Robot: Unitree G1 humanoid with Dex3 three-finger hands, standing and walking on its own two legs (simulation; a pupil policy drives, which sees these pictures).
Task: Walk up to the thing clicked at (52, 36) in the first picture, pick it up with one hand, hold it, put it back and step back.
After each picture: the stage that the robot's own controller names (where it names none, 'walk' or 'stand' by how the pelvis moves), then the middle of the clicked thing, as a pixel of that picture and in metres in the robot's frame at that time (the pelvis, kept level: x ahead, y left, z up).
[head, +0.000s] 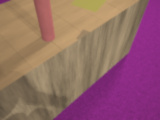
stand; (45, 17) +0.69 +0.18 +0.03
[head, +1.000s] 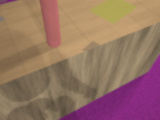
rise first; (51, 22) +0.62 +0.16 +0.05
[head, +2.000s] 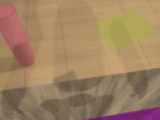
rise first; (17, 40) +0.45 +0.27 +0.05
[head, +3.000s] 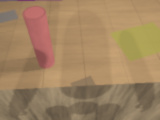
stand; (41, 41) +0.48 +0.16 +0.06
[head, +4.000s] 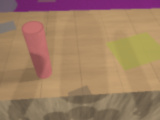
stand; (39, 53) +0.46 +0.17 +0.03
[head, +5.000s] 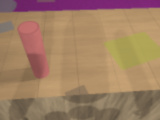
stand; (36, 53) +0.46 +0.18 +0.03
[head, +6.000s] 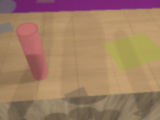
stand; (35, 55) +0.45 +0.19 +0.03
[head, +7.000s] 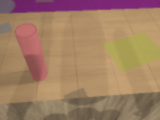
rise first; (34, 56) +0.45 +0.19 +0.03
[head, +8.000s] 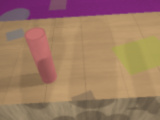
rise first; (43, 58) +0.44 +0.19 +0.04
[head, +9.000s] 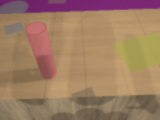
go down; (43, 54) +0.45 +0.18 +0.04
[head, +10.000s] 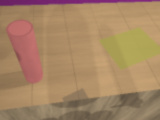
go down; (28, 56) +0.42 +0.17 +0.05
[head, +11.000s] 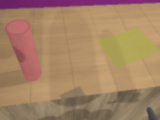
close in; (27, 54) +0.44 +0.18 +0.05
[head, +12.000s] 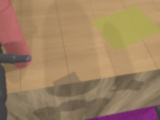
close; (12, 38) +0.45 +0.19 +0.09
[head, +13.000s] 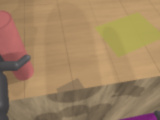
lift; (13, 51) +0.41 +0.20 +0.09
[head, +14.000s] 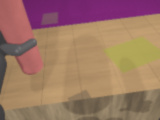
lift; (19, 36) +0.34 +0.16 +0.26
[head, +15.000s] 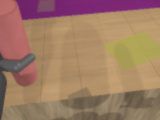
hold; (16, 50) +0.33 +0.18 +0.21
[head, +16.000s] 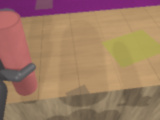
hold; (17, 60) +0.32 +0.18 +0.18
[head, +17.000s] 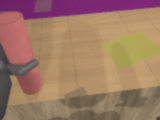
crouch; (22, 58) +0.35 +0.17 +0.16
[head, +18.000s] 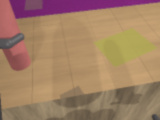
crouch; (8, 34) +0.43 +0.20 +0.19
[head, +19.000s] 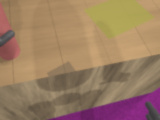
lower; out of the picture +0.49 +0.20 +0.10
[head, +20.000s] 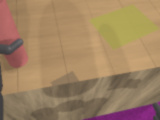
lower; (6, 36) +0.46 +0.20 +0.10
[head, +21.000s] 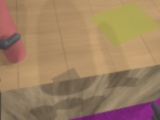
lower; (3, 30) +0.47 +0.20 +0.10
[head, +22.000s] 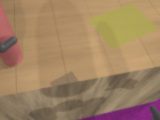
lower; (0, 33) +0.47 +0.21 +0.10
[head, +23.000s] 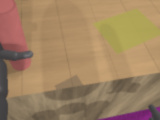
open; (13, 40) +0.45 +0.19 +0.09
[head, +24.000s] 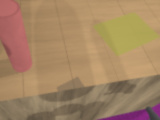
sink last; (15, 42) +0.44 +0.18 +0.08
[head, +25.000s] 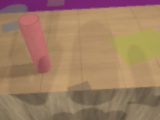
stand; (37, 47) +0.48 +0.20 +0.07
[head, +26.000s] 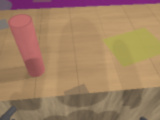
stand; (29, 49) +0.45 +0.19 +0.07
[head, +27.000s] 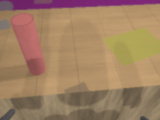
stand; (31, 48) +0.46 +0.19 +0.07
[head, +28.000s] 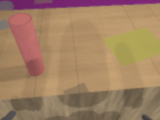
stand; (29, 48) +0.46 +0.19 +0.08
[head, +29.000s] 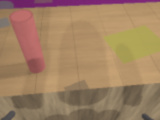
stand; (30, 45) +0.47 +0.19 +0.08
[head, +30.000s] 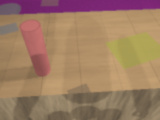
stand; (37, 51) +0.48 +0.19 +0.04
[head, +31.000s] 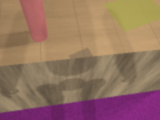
walk; (34, 13) +0.55 +0.16 +0.05
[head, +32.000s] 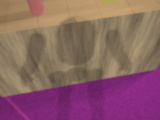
walk; out of the picture +0.80 +0.28 +0.06
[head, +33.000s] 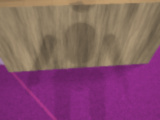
stand; out of the picture +1.06 +0.21 +0.05
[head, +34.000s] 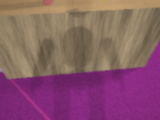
stand; out of the picture +1.05 +0.22 +0.03
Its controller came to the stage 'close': yes
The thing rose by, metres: 0.20
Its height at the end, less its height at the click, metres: +0.00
